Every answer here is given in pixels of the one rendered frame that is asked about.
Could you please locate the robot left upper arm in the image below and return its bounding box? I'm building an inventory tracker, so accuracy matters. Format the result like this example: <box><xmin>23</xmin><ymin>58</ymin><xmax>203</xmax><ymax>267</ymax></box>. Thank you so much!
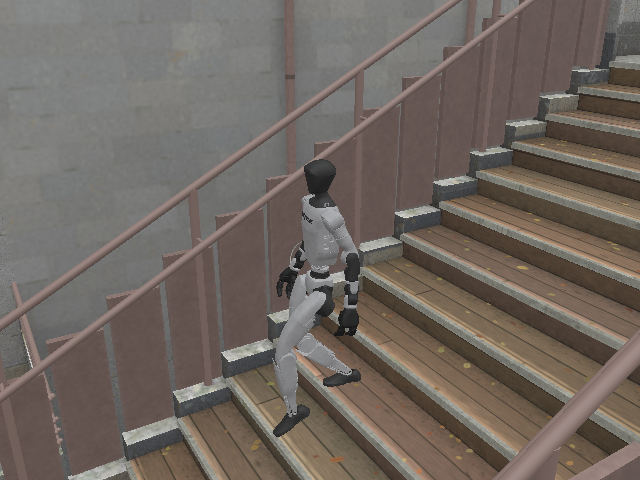
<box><xmin>320</xmin><ymin>208</ymin><xmax>359</xmax><ymax>265</ymax></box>

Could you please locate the left robot hand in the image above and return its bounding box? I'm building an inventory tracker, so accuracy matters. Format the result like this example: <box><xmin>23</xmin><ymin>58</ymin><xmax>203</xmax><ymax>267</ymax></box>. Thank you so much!
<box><xmin>334</xmin><ymin>308</ymin><xmax>359</xmax><ymax>336</ymax></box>

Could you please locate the robot right forearm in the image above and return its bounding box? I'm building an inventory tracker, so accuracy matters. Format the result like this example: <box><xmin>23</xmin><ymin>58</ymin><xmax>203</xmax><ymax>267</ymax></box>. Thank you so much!
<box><xmin>289</xmin><ymin>240</ymin><xmax>307</xmax><ymax>272</ymax></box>

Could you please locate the right robot thigh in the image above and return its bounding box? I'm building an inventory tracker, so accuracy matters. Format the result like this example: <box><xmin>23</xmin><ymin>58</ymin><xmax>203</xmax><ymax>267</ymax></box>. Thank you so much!
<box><xmin>289</xmin><ymin>274</ymin><xmax>316</xmax><ymax>353</ymax></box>

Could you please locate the robot right foot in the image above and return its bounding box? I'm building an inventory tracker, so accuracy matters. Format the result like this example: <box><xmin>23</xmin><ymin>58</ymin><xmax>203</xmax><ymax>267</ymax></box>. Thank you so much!
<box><xmin>323</xmin><ymin>369</ymin><xmax>361</xmax><ymax>387</ymax></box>

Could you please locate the robot left forearm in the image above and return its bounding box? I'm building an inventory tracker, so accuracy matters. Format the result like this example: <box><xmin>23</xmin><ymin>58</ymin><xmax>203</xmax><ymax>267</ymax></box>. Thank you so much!
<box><xmin>343</xmin><ymin>253</ymin><xmax>360</xmax><ymax>309</ymax></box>

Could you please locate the robot right upper arm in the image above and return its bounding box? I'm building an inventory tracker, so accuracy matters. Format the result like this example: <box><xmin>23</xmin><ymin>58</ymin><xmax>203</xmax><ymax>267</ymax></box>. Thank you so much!
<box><xmin>301</xmin><ymin>194</ymin><xmax>315</xmax><ymax>206</ymax></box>

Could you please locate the right robot hand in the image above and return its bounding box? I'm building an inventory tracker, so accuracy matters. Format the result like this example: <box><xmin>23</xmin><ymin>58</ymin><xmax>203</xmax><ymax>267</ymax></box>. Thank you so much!
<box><xmin>276</xmin><ymin>267</ymin><xmax>298</xmax><ymax>299</ymax></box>

